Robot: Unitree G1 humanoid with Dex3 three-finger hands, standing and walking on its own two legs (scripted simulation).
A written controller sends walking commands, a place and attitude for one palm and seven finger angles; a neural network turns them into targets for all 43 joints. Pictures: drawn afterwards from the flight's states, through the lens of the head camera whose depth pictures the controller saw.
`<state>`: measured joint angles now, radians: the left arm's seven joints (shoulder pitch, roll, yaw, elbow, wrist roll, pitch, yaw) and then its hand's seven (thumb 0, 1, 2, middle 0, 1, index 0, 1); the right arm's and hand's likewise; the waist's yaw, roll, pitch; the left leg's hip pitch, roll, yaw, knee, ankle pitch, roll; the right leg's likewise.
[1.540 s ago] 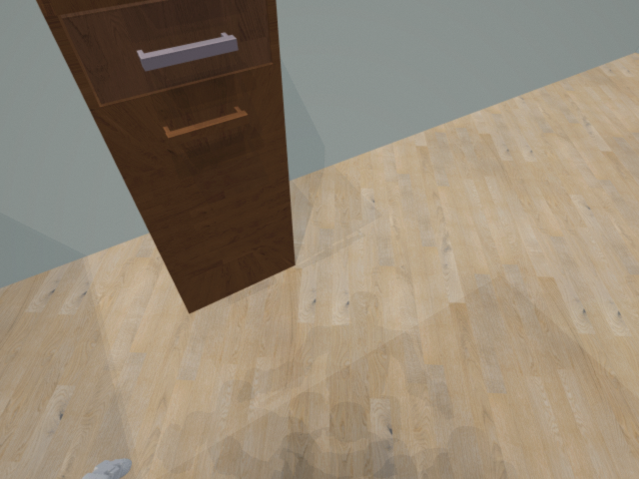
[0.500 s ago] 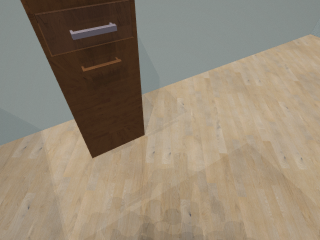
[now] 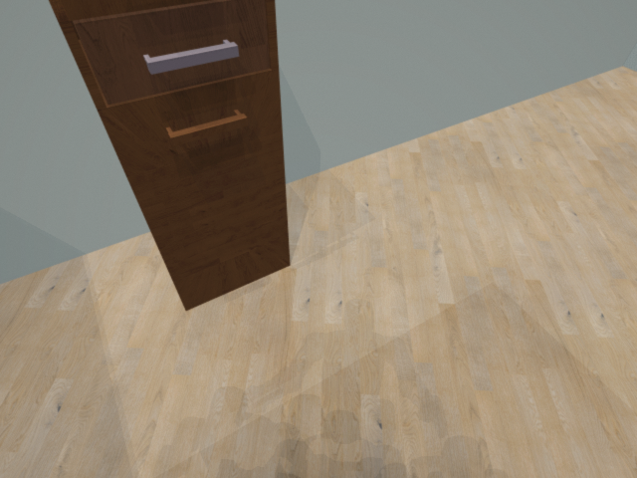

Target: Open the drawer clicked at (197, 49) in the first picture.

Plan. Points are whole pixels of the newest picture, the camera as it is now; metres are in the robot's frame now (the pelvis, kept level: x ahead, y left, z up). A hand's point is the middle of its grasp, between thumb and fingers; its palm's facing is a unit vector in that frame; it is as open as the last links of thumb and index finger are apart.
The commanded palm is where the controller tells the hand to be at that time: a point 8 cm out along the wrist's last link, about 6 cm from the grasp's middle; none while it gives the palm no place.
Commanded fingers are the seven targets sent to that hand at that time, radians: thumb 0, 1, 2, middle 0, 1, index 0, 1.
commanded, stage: walk to a spot facing it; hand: left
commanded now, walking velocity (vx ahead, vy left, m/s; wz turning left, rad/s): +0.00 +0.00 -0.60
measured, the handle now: (191, 54) +0.89 +0.33 +0.13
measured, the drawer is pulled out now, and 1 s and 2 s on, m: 0.00 0.00 0.00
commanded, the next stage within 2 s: turn to face it in 2.00 s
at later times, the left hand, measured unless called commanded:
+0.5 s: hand out of the picture +0.05 +0.15 -0.17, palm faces -0.13 -0.95 -0.27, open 7.4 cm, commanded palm none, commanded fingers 0.00 0.90 0.90 -0.20 -0.30 -0.20 -0.30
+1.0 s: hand out of the picture +0.15 +0.19 -0.18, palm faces -0.33 -0.92 -0.20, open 7.4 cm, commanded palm none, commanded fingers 0.00 0.90 0.90 -0.20 -0.30 -0.20 -0.30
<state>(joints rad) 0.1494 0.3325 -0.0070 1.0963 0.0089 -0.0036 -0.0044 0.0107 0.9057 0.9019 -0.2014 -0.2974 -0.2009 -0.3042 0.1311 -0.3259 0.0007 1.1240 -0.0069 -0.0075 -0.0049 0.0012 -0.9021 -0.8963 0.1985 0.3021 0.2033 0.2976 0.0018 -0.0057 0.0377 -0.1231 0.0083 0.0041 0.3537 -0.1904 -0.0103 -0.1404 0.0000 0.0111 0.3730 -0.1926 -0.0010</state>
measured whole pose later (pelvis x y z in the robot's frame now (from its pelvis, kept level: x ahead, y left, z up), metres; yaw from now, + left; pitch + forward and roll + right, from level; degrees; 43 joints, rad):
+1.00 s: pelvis +0.08 +0.00 -0.01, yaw -27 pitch +2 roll -1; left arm 0.40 0.22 0.07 0.97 0.02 0.00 -0.01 0.01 0.90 0.90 -0.20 -0.30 -0.20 -0.30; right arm 0.16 -0.21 -0.05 0.89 -0.01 -0.03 0.00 0.00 -0.90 -0.90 0.20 0.30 0.20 0.30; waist 0.06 -0.02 -0.02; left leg -0.30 0.02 0.00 0.51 -0.30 -0.03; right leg -0.20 0.13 0.25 0.50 -0.32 -0.03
